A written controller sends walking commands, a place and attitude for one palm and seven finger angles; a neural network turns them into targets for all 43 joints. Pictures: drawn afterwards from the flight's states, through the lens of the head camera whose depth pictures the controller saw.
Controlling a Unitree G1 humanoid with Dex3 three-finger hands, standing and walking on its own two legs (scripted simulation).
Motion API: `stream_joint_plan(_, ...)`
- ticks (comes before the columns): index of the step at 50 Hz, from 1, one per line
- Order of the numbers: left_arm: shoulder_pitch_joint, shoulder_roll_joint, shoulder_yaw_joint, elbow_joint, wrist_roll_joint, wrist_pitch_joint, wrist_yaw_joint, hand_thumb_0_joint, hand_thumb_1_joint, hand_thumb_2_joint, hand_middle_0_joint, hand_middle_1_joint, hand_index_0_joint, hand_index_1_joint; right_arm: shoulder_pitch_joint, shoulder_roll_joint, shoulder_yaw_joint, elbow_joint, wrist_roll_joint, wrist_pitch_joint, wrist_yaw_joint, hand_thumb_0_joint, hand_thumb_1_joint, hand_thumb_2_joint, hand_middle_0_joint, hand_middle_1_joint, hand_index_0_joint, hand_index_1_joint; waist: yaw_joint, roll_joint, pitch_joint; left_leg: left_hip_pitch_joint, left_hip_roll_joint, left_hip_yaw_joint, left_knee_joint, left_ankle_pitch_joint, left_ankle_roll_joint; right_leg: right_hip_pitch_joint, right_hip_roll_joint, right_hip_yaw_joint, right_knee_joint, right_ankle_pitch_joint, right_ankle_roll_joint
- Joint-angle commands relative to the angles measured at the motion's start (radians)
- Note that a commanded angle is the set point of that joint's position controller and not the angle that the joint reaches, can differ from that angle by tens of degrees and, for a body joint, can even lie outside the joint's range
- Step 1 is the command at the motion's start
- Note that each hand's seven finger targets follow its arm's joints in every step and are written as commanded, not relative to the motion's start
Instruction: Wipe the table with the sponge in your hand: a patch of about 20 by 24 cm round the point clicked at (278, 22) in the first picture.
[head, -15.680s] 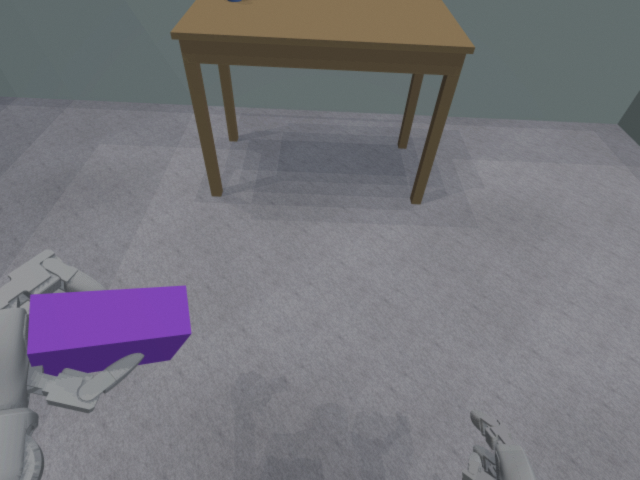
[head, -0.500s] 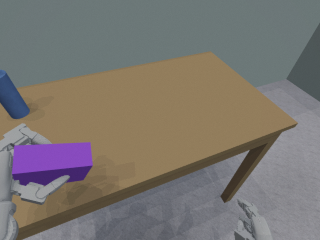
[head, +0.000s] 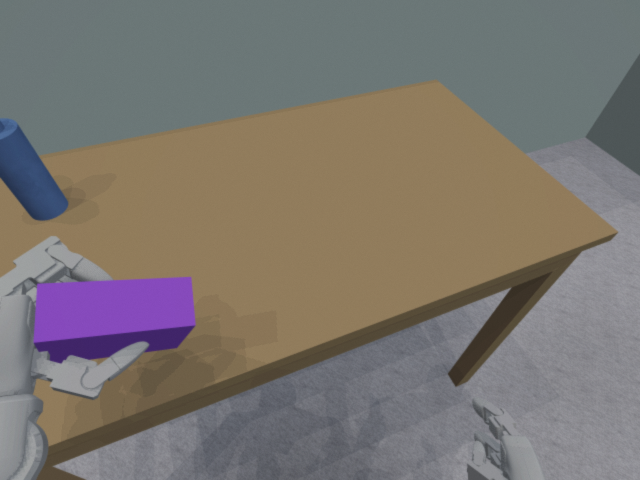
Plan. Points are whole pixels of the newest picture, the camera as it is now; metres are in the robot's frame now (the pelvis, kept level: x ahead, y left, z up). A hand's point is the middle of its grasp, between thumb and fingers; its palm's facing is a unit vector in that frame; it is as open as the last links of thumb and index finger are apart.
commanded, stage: come to a stop and stand still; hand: left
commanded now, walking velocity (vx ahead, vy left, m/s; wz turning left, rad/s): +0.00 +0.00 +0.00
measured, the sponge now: (141, 319) +0.24 +0.20 +0.13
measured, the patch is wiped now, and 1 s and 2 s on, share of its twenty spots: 0.00 0.00 0.00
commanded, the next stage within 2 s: look again from close up in 0.72 s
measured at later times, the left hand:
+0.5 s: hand (87, 291) +0.25 +0.26 +0.15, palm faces +0.34 -0.86 -0.39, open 9.3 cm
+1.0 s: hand (86, 304) +0.23 +0.25 +0.15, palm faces +0.37 -0.85 -0.38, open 9.3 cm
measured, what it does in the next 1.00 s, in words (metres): stands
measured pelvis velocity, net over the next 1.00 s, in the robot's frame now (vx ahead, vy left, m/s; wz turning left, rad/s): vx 0.02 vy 0.00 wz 0.02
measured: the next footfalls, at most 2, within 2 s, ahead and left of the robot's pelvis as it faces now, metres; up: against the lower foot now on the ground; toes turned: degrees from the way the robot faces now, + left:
none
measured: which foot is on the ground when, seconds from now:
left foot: down 0.00-1.00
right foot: down 0.00-1.00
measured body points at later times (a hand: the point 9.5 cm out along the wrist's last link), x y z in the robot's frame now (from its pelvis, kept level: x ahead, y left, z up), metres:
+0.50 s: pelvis +0.03 +0.01 +0.00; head +0.06 +0.04 +0.45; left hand +0.23 +0.30 +0.17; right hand +0.23 -0.20 -0.06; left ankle +0.05 +0.08 -0.74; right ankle +0.02 -0.12 -0.74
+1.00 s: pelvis +0.02 +0.00 +0.00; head +0.03 +0.02 +0.45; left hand +0.21 +0.29 +0.17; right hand +0.19 -0.22 -0.07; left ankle +0.05 +0.08 -0.74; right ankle +0.02 -0.12 -0.74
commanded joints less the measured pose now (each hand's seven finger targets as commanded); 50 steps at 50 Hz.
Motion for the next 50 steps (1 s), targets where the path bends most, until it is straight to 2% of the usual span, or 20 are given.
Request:
stream_joint_plan(1, -0.126, 0.315, 0.230, -0.299, 0.012, -0.086, 0.035, 0.000, 0.100, 1.300, -1.200, -1.600, -1.200, -1.600, -0.139, -0.108, -0.038, -0.172, -0.004, -0.064, -0.028, 0.000, -0.900, -0.900, 0.200, 0.300, 0.200, 0.300, 0.010, -0.019, -0.089, -0.010, 0.093, -0.193, -0.196, -0.284, -0.014, -0.009, -0.029, 0.081, -0.073, -0.182, -0.008)
stream_joint_plan(2, -0.143, 0.272, 0.205, -0.288, 0.011, -0.095, 0.034, 0.000, 0.100, 1.300, -1.200, -1.600, -1.200, -1.600, -0.125, -0.105, -0.037, -0.173, -0.010, -0.064, -0.034, 0.000, -0.900, -0.900, 0.200, 0.300, 0.200, 0.300, 0.005, 0.026, -0.096, -0.037, 0.105, -0.214, -0.217, -0.305, -0.005, 0.023, -0.029, 0.062, -0.038, -0.147, -0.010)
stream_joint_plan(6, -0.204, 0.299, 0.228, -0.332, 0.018, -0.112, 0.037, 0.000, 0.100, 1.300, -1.200, -1.600, -1.200, -1.600, -0.123, -0.090, -0.032, -0.166, -0.012, -0.084, -0.035, 0.000, -0.900, -0.900, 0.200, 0.300, 0.200, 0.300, 0.012, 0.206, -0.140, -0.009, 0.124, -0.202, -0.208, -0.187, -0.010, 0.079, -0.027, 0.046, 0.033, -0.015, -0.018)
stream_joint_plan(12, -0.082, 0.165, 0.107, -0.318, 0.012, -0.105, 0.022, 0.000, 0.100, 1.300, -1.200, -1.600, -1.200, -1.600, -0.081, -0.102, -0.037, -0.141, -0.017, -0.099, -0.007, 0.000, -0.900, -0.900, 0.200, 0.300, 0.200, 0.300, -0.002, 0.086, -0.226, 0.142, 0.101, -0.163, -0.073, 0.295, -0.044, 0.077, -0.033, 0.036, -0.003, 0.177, -0.020)
stream_joint_plan(16, -0.016, 0.196, 0.151, -0.284, 0.018, -0.076, 0.028, 0.000, 0.100, 1.300, -1.200, -1.600, -1.200, -1.600, -0.099, -0.099, -0.043, -0.139, -0.011, -0.073, -0.002, 0.000, -0.900, -0.900, 0.200, 0.300, 0.200, 0.300, -0.003, 0.082, -0.225, 0.174, 0.109, -0.149, -0.049, 0.456, -0.079, 0.060, -0.032, 0.027, 0.005, 0.214, -0.016)
stream_joint_plan(17, -0.004, 0.157, 0.117, -0.253, 0.009, -0.073, 0.018, 0.000, 0.100, 1.300, -1.200, -1.600, -1.200, -1.600, -0.085, -0.102, -0.041, -0.139, -0.017, -0.060, -0.002, 0.000, -0.900, -0.900, 0.200, 0.300, 0.200, 0.300, -0.007, 0.063, -0.210, 0.149, 0.110, -0.150, -0.061, 0.430, -0.074, 0.058, -0.032, 0.024, -0.002, 0.196, -0.016)
stream_joint_plan(21, -0.030, 0.239, 0.203, -0.279, 0.000, -0.062, 0.027, 0.000, 0.100, 1.300, -1.200, -1.600, -1.200, -1.600, -0.117, -0.091, -0.036, -0.165, -0.005, -0.029, -0.020, 0.000, -0.900, -0.900, 0.200, 0.300, 0.200, 0.300, -0.007, 0.038, -0.201, 0.133, 0.100, -0.147, -0.067, 0.371, -0.076, 0.081, -0.045, 0.038, -0.021, 0.230, -0.017)
stream_joint_plan(22, -0.023, 0.196, 0.163, -0.262, -0.008, -0.064, 0.019, 0.000, 0.100, 1.300, -1.200, -1.600, -1.200, -1.600, -0.107, -0.094, -0.034, -0.165, -0.013, -0.020, -0.022, 0.000, -0.900, -0.900, 0.200, 0.300, 0.200, 0.300, -0.008, 0.042, -0.188, 0.111, 0.098, -0.145, -0.073, 0.337, -0.063, 0.083, -0.045, 0.032, -0.033, 0.219, -0.017)
stream_joint_plan(26, -0.080, 0.245, 0.186, -0.346, -0.007, -0.061, 0.032, 0.000, 0.100, 1.300, -1.200, -1.600, -1.200, -1.600, -0.136, -0.087, -0.031, -0.181, -0.005, -0.025, -0.034, 0.000, -0.900, -0.900, 0.200, 0.300, 0.200, 0.300, -0.006, 0.089, -0.194, 0.112, 0.087, -0.133, -0.070, 0.226, -0.049, 0.093, -0.061, 0.068, -0.048, 0.229, -0.020)
stream_joint_plan(27, -0.068, 0.199, 0.144, -0.324, -0.014, -0.063, 0.026, 0.000, 0.100, 1.300, -1.200, -1.600, -1.200, -1.600, -0.124, -0.090, -0.027, -0.177, -0.015, -0.023, -0.034, 0.000, -0.900, -0.900, 0.200, 0.300, 0.200, 0.300, -0.006, 0.075, -0.190, 0.100, 0.083, -0.134, -0.074, 0.192, -0.038, 0.098, -0.060, 0.062, -0.062, 0.224, -0.020)
stream_joint_plan(30, -0.083, 0.203, 0.130, -0.356, -0.011, -0.062, 0.033, 0.000, 0.100, 1.300, -1.200, -1.600, -1.200, -1.600, -0.118, -0.096, -0.038, -0.178, -0.011, -0.034, -0.036, 0.000, -0.900, -0.900, 0.200, 0.300, 0.200, 0.300, -0.007, 0.110, -0.203, 0.118, 0.080, -0.140, -0.067, 0.180, -0.035, 0.102, -0.068, 0.088, -0.062, 0.239, -0.023)
stream_joint_plan(31, -0.091, 0.220, 0.150, -0.350, -0.003, -0.056, 0.041, 0.000, 0.100, 1.300, -1.200, -1.600, -1.200, -1.600, -0.138, -0.095, -0.034, -0.171, -0.007, -0.036, -0.038, 0.000, -0.900, -0.900, 0.200, 0.300, 0.200, 0.300, -0.005, 0.108, -0.194, 0.117, 0.079, -0.136, -0.074, 0.149, -0.039, 0.089, -0.067, 0.090, -0.066, 0.218, -0.022)
stream_joint_plan(32, -0.073, 0.173, 0.109, -0.313, -0.009, -0.056, 0.035, 0.000, 0.100, 1.300, -1.200, -1.600, -1.200, -1.600, -0.120, -0.097, -0.031, -0.168, -0.016, -0.031, -0.037, 0.000, -0.900, -0.900, 0.200, 0.300, 0.200, 0.300, -0.006, 0.076, -0.187, 0.107, 0.078, -0.138, -0.080, 0.125, -0.033, 0.088, -0.064, 0.080, -0.080, 0.203, -0.022)
stream_joint_plan(36, -0.084, 0.215, 0.152, -0.287, 0.001, -0.048, 0.047, 0.000, 0.100, 1.300, -1.200, -1.600, -1.200, -1.600, -0.131, -0.102, -0.040, -0.164, -0.006, -0.031, -0.042, 0.000, -0.900, -0.900, 0.200, 0.300, 0.200, 0.300, -0.007, 0.073, -0.159, 0.092, 0.082, -0.150, -0.103, 0.083, -0.041, 0.074, -0.065, 0.086, -0.084, 0.156, -0.023)
stream_joint_plan(37, -0.062, 0.173, 0.118, -0.254, -0.006, -0.050, 0.039, 0.000, 0.100, 1.300, -1.200, -1.600, -1.200, -1.600, -0.116, -0.101, -0.035, -0.163, -0.014, -0.023, -0.040, 0.000, -0.900, -0.900, 0.200, 0.300, 0.200, 0.300, -0.007, 0.049, -0.154, 0.086, 0.082, -0.152, -0.110, 0.075, -0.033, 0.075, -0.060, 0.072, -0.093, 0.148, -0.021)
stream_joint_plan(41, -0.058, 0.216, 0.157, -0.257, -0.002, -0.046, 0.043, 0.000, 0.100, 1.300, -1.200, -1.600, -1.200, -1.600, -0.132, -0.102, -0.041, -0.170, -0.004, -0.021, -0.045, 0.000, -0.900, -0.900, 0.200, 0.300, 0.200, 0.300, -0.007, 0.057, -0.138, 0.072, 0.085, -0.159, -0.129, 0.038, -0.039, 0.070, -0.063, 0.075, -0.095, 0.111, -0.021)
stream_joint_plan(42, -0.041, 0.176, 0.121, -0.237, -0.009, -0.049, 0.034, 0.000, 0.100, 1.300, -1.200, -1.600, -1.200, -1.600, -0.117, -0.102, -0.035, -0.170, -0.012, -0.015, -0.042, 0.000, -0.900, -0.900, 0.200, 0.300, 0.200, 0.300, -0.007, 0.039, -0.137, 0.057, 0.084, -0.161, -0.137, 0.021, -0.033, 0.078, -0.057, 0.062, -0.101, 0.098, -0.018)
stream_joint_plan(46, -0.045, 0.222, 0.156, -0.280, -0.005, -0.049, 0.039, 0.000, 0.100, 1.300, -1.200, -1.600, -1.200, -1.600, -0.135, -0.101, -0.039, -0.176, -0.002, -0.023, -0.044, 0.000, -0.900, -0.900, 0.200, 0.300, 0.200, 0.300, -0.006, 0.044, -0.144, 0.069, 0.085, -0.159, -0.130, 0.012, -0.034, 0.075, -0.064, 0.073, -0.099, 0.095, -0.019)
stream_joint_plan(47, -0.035, 0.187, 0.125, -0.264, -0.010, -0.053, 0.033, 0.000, 0.100, 1.300, -1.200, -1.600, -1.200, -1.600, -0.121, -0.104, -0.035, -0.171, -0.012, -0.018, -0.042, 0.000, -0.900, -0.900, 0.200, 0.300, 0.200, 0.300, -0.007, 0.040, -0.144, 0.057, 0.083, -0.162, -0.138, -0.001, -0.028, 0.080, -0.057, 0.064, -0.106, 0.085, -0.018)
stream_joint_plan(50, -0.047, 0.209, 0.141, -0.293, -0.009, -0.057, 0.035, 0.000, 0.100, 1.300, -1.200, -1.600, -1.200, -1.600, -0.114, -0.104, -0.042, -0.175, -0.008, -0.027, -0.043, 0.000, -0.900, -0.900, 0.200, 0.300, 0.200, 0.300, -0.007, 0.053, -0.151, 0.063, 0.084, -0.164, -0.129, -0.004, -0.028, 0.084, -0.065, 0.079, -0.102, 0.094, -0.022)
